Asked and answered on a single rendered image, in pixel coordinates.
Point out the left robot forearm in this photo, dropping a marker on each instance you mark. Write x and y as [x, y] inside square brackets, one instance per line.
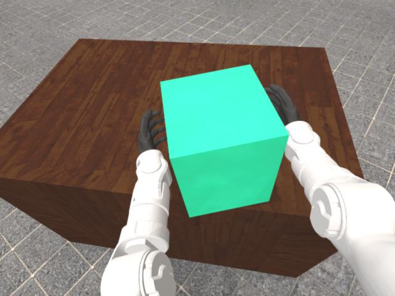
[149, 209]

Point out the right robot forearm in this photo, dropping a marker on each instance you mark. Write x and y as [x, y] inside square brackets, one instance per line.
[312, 166]

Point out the robot right upper arm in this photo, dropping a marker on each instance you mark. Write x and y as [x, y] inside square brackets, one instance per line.
[359, 220]

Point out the robot left upper arm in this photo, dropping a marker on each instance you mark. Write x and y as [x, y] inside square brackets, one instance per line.
[145, 273]

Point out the left robot hand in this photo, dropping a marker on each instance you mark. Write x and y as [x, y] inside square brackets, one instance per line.
[146, 137]

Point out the pedestal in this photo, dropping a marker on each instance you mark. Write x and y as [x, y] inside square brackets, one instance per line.
[68, 153]

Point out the right robot hand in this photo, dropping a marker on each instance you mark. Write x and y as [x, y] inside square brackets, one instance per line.
[284, 106]

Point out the carton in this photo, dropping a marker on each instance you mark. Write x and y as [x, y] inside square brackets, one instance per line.
[225, 139]

